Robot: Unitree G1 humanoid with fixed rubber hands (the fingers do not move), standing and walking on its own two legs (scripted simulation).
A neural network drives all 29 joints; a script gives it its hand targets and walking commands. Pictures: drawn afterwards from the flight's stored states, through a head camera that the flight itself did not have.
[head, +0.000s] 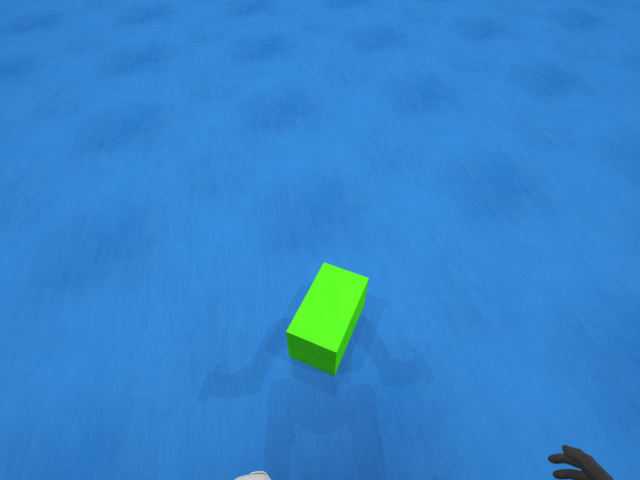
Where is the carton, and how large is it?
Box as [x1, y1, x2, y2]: [286, 263, 368, 375]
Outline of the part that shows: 323,263 288,327 286,334 290,356 334,375 363,306 368,278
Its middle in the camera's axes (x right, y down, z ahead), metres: +0.04 +0.27 +1.28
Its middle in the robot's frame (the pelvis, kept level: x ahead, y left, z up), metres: +0.71 -0.02 -0.67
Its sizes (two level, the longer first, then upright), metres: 0.287 0.163 0.171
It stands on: the floor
